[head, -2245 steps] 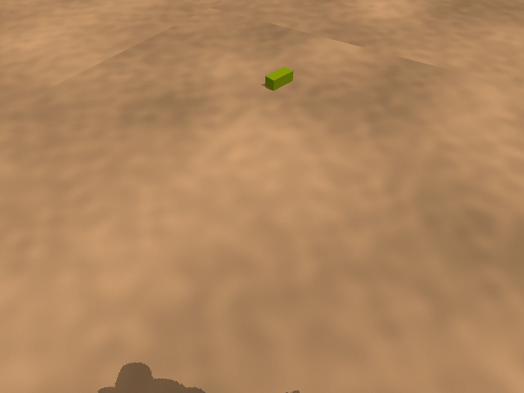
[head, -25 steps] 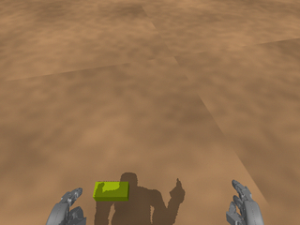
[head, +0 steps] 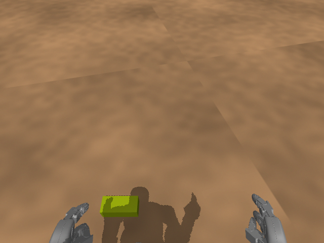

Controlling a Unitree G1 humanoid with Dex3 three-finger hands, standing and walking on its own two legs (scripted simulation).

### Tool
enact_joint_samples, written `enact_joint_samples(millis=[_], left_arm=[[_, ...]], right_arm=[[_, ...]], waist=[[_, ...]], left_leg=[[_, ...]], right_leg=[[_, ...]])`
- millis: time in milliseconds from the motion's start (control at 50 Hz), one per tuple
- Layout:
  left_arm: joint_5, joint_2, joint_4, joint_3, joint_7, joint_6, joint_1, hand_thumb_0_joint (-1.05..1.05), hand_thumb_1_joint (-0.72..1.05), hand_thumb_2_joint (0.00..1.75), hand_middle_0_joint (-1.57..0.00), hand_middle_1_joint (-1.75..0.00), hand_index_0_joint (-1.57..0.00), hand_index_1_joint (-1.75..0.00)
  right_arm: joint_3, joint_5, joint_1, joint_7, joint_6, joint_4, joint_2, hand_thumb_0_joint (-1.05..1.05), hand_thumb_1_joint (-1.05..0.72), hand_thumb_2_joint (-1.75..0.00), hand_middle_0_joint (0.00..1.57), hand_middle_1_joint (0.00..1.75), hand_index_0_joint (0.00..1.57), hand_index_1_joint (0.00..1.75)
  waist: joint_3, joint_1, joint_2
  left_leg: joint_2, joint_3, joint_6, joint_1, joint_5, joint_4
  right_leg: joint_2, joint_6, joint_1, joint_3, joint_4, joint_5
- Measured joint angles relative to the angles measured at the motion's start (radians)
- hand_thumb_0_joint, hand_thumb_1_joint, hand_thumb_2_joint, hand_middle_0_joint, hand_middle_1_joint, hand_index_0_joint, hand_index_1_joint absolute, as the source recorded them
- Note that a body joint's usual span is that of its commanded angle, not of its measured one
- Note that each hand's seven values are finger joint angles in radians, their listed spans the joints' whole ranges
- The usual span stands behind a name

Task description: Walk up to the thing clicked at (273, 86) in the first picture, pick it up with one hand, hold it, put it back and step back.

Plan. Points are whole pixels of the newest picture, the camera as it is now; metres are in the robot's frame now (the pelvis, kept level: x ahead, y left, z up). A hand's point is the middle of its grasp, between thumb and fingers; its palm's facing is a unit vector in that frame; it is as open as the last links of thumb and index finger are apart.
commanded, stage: home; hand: left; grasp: from above
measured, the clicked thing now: (120, 206) +0.45 +0.24 -0.68
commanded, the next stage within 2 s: stand in 0.32 s
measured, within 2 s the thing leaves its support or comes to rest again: neither
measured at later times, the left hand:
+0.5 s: hand (89, 241) +0.17 +0.19 -0.07, palm faces +0.00 -0.96 -0.29, open 7.4 cm
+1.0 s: hand out of the picture +0.06 +0.25 -0.10, palm faces +0.04 -0.95 -0.32, open 7.4 cm
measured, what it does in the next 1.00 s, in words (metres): rises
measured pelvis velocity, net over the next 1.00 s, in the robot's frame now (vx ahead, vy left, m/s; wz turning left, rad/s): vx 0.00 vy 0.02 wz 0.00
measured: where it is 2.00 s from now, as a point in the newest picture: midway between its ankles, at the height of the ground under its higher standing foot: outside the picture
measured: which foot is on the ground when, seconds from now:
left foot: down 0.00-1.00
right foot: down 0.00-1.00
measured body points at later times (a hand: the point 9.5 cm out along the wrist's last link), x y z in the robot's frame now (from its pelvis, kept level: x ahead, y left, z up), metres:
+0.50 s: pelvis -0.01 +0.00 +0.01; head +0.01 +0.00 +0.46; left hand +0.16 +0.24 -0.05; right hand +0.15 -0.25 -0.08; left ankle +0.02 +0.11 -0.68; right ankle +0.00 -0.11 -0.68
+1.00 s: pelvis +0.00 +0.02 +0.06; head +0.00 +0.02 +0.51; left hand +0.06 +0.30 -0.08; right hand +0.08 -0.26 -0.08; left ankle +0.02 +0.11 -0.68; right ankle +0.00 -0.11 -0.68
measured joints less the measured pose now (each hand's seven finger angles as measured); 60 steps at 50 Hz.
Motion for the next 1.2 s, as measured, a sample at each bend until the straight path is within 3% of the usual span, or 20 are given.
enact_joint_samples(millis=[420,500,560,620,720,860,1200], left_arm=[[-0.003,0.001,-0.004,-0.002,0.003,0.005,0.005,0.01,0.91,0.9,-0.2,-0.3,-0.2,-0.3],[0.09,0.023,0.333,-0.024,0.006,-0.222,-0.171,0.01,0.9,0.9,-0.21,-0.3,-0.2,-0.3],[0.114,0.035,0.532,-0.012,0.001,-0.302,-0.253,0.01,0.9,0.9,-0.21,-0.3,-0.21,-0.3],[0.113,0.046,0.663,0.005,0.0,-0.346,-0.276,0.01,0.9,0.9,-0.21,-0.3,-0.21,-0.3],[0.107,0.05,0.846,0.022,0.007,-0.382,-0.286,0.01,0.91,0.9,-0.21,-0.3,-0.2,-0.3],[0.097,0.043,1.02,0.024,0.014,-0.402,-0.3,0.01,0.91,0.9,-0.21,-0.3,-0.2,-0.3],[0.092,0.046,1.228,0.015,0.011,-0.42,-0.325,0.01,0.91,0.9,-0.21,-0.3,-0.2,-0.3]], right_arm=[[0.001,0.003,-0.001,0.001,0.006,-0.001,0.001,0.01,-0.91,-0.9,0.21,0.29,0.2,0.3],[-0.02,-0.092,-0.08,0.076,0.101,0.155,-0.014,0.01,-0.91,-0.9,0.21,0.29,0.2,0.3],[-0.03,-0.094,-0.108,0.131,0.155,0.237,-0.032,0.01,-0.91,-0.9,0.21,0.29,0.2,0.3],[-0.049,-0.079,-0.109,0.159,0.173,0.287,-0.043,0.01,-0.91,-0.9,0.21,0.3,0.2,0.3],[-0.07,-0.07,-0.103,0.168,0.193,0.365,-0.058,0.01,-0.91,-0.9,0.21,0.3,0.2,0.3],[-0.07,-0.061,-0.115,0.161,0.215,0.459,-0.053,0.01,-0.91,-0.9,0.21,0.29,0.2,0.3],[-0.072,-0.043,-0.166,0.16,0.226,0.586,-0.058,0.0,-0.91,-0.9,0.21,0.3,0.2,0.3]], waist=[[-0.003,-0.001,0.0],[0.102,0.04,-0.046],[0.146,0.055,-0.062],[0.168,0.059,-0.063],[0.185,0.056,-0.051],[0.204,0.058,-0.041],[0.23,0.064,-0.03]], left_leg=[[0.003,-0.006,-0.005,-0.005,0.001,0.001],[-0.021,0.02,0.001,0.124,0.04,-0.084],[-0.031,0.031,0.007,0.199,0.074,-0.161],[-0.033,0.037,0.011,0.258,0.099,-0.226],[-0.036,0.038,0.018,0.348,0.131,-0.315],[-0.043,0.034,0.026,0.459,0.191,-0.446],[-0.051,0.028,0.029,0.582,0.299,-0.646]], right_leg=[[0.004,-0.005,-0.004,-0.005,0.001,0.0],[-0.023,-0.005,0.102,0.02,-0.038,0.015],[-0.034,0.0,0.166,0.033,-0.095,0.041],[-0.038,0.007,0.22,0.042,-0.154,0.066],[-0.041,0.017,0.314,0.046,-0.252,0.104],[-0.049,0.028,0.43,0.045,-0.392,0.167],[-0.06,0.036,0.546,0.045,-0.574,0.266]])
